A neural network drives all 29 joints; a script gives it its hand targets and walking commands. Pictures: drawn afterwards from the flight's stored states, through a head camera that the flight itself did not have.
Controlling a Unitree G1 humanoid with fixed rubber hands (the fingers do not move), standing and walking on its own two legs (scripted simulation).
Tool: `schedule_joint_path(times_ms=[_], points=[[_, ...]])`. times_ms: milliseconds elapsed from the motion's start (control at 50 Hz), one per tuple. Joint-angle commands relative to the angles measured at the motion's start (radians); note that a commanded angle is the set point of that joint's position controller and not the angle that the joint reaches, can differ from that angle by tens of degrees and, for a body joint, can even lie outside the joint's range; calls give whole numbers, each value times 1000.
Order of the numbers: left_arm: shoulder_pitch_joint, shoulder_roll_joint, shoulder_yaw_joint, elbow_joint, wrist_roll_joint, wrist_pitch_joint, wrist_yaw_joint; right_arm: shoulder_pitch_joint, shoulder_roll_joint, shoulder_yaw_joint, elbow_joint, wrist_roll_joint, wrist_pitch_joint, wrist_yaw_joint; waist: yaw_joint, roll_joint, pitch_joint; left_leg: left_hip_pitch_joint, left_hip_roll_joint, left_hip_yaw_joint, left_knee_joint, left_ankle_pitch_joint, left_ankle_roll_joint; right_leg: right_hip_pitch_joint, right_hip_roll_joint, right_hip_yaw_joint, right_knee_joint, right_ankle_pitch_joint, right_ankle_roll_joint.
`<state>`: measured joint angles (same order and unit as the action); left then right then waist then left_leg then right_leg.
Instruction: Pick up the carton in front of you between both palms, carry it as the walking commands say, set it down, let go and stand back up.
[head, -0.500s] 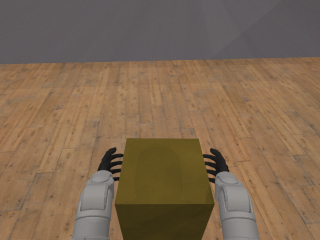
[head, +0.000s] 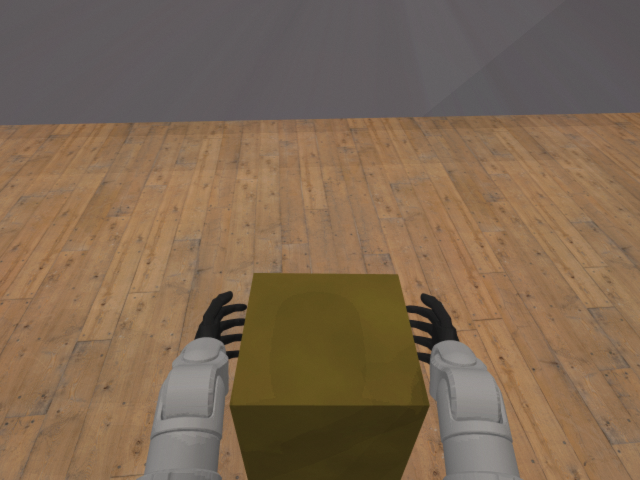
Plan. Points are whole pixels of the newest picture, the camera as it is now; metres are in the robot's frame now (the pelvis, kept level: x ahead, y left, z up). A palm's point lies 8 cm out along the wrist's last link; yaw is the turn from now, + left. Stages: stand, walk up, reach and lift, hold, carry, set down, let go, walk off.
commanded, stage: carry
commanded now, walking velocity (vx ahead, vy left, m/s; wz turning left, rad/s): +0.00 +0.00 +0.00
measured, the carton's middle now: (324, 383) +0.30 +0.00 -0.05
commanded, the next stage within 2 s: hold in 0.18 s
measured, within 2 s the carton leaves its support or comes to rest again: neither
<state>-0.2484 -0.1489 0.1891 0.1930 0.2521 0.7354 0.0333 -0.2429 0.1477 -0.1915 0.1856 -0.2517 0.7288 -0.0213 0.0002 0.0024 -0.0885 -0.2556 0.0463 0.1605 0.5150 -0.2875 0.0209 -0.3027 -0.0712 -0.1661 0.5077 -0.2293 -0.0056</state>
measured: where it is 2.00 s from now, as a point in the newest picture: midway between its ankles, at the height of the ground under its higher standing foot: outside the picture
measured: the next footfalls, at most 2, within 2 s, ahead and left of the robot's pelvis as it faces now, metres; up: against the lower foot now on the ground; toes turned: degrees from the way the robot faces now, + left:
none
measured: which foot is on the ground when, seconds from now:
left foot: down 0.00-1.00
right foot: down 0.00-1.00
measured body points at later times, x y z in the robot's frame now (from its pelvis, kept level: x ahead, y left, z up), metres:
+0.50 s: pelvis -0.02 +0.00 +0.01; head -0.05 -0.01 +0.46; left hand +0.27 +0.17 +0.04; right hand +0.29 -0.14 +0.05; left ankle -0.01 +0.10 -0.74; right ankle +0.02 -0.13 -0.74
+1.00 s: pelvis -0.04 -0.03 -0.01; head -0.07 -0.03 +0.44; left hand +0.29 +0.15 +0.04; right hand +0.31 -0.15 +0.04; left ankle -0.01 +0.10 -0.74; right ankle +0.02 -0.12 -0.74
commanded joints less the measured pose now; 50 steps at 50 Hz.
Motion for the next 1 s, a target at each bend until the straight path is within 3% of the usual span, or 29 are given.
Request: schedule_joint_path(times_ms=[0, 160, 180, 200, 220, 260, 320, 440, 500, 620, 720, 820, 880, 980], points=[[-456, -896, -551, -54, -257, -38, -239, -447, 896, 548, -40, 251, -31, 234, 0, -1, -250, 53, 116, -111, -82, 216, 9, 120, -96, 102, -53, 200, -7], [-462, -899, -554, -58, -260, -38, -239, -450, 898, 549, -41, 252, -32, 235, 0, 2, -249, 50, 116, -111, -84, 213, 10, 116, -96, 102, -54, 192, -5], [-365, -929, -518, -52, -244, -31, -245, -347, 933, 527, -49, 239, -21, 239, -8, 35, -176, 175, -118, -265, -135, 495, 7, 304, 165, 221, -91, 401, -27], [-388, -902, -514, -81, -247, -44, -237, -368, 897, 537, -102, 246, -34, 236, -19, 40, -230, 225, -102, -269, -121, 582, -6, 321, 157, 255, -98, 455, -29], [-379, -898, -504, -83, -236, -48, -232, -367, 889, 524, -79, 238, -34, 234, -13, 39, -220, 241, -102, -277, -129, 587, -12, 317, 161, 254, -113, 443, -28], [-362, -879, -480, -64, -194, -47, -235, -386, 865, 496, -82, 214, -38, 238, 9, 12, -183, 262, -107, -266, -151, 477, -9, 289, 156, 248, -136, 355, -23], [-390, -884, -466, -23, -196, -57, -233, -443, 880, 514, -66, 226, -45, 244, 20, 15, -171, 297, -114, -262, -173, 459, -12, 285, 169, 243, -141, 337, 0], [-518, -916, -472, 22, -216, -56, -265, -456, 899, 427, 52, 175, -46, 249, -28, 16, -111, 211, -105, -263, -187, 226, -14, 283, 161, 244, -152, 152, -23], [-551, -926, -441, 76, -201, -53, -281, -491, 921, 395, 114, 163, -43, 264, -25, 21, -68, 167, -102, -259, -205, 110, -8, 276, 151, 239, -160, 72, -26], [-589, -958, -388, 144, -179, -60, -302, -593, 967, 408, 139, 180, -44, 298, 8, 7, -71, 126, -104, -248, -216, 17, 8, 300, 138, 240, -171, 1, -17], [-664, -957, -349, 187, -167, -71, -317, -671, 983, 393, 174, 177, -45, 308, 12, -27, -50, 96, -109, -236, -194, -59, 17, 283, 124, 252, -188, -121, -13], [-888, -891, -189, 359, -87, -118, -328, -840, 959, 215, 365, 97, -86, 290, -6, -46, 27, 66, -128, -213, -101, -158, 23, 171, 106, 281, -177, -334, -31], [-947, -836, -65, 459, -8, -155, -300, -905, 883, 77, 445, 27, -120, 249, -13, -27, 48, 22, -135, -214, -51, -162, 19, 140, 109, 282, -135, -332, -28], [-888, -705, 138, 561, 126, -208, -235, -891, 711, -116, 521, -83, -187, 200, -15, 15, 53, -112, -131, -218, 0, -140, 14, 89, 136, 254, -38, -236, -16]])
